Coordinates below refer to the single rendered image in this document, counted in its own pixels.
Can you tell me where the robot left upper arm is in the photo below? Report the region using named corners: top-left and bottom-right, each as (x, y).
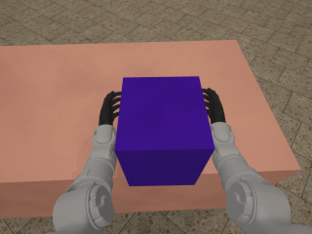
top-left (45, 183), bottom-right (115, 234)

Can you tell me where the robot right hand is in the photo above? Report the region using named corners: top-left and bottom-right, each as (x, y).
top-left (202, 88), bottom-right (226, 124)

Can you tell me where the right robot forearm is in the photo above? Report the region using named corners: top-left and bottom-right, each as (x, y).
top-left (210, 122), bottom-right (292, 215)

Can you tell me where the pedestal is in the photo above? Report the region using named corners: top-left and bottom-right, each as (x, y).
top-left (0, 40), bottom-right (301, 219)

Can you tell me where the carton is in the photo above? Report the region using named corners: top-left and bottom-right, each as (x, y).
top-left (114, 76), bottom-right (215, 186)

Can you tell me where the robot left hand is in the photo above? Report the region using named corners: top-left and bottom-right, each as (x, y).
top-left (98, 91), bottom-right (122, 126)

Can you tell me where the robot right upper arm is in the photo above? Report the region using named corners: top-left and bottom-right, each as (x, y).
top-left (225, 179), bottom-right (312, 234)

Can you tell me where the left robot forearm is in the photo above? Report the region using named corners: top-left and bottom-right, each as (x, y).
top-left (53, 124), bottom-right (117, 228)

